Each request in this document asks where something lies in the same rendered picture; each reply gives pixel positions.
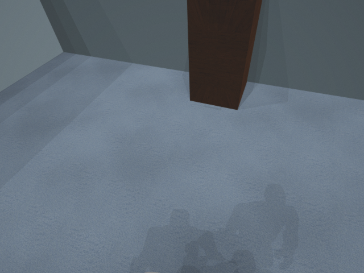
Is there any cabinet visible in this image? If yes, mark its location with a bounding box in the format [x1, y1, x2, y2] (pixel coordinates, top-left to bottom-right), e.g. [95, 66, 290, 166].
[187, 0, 262, 110]

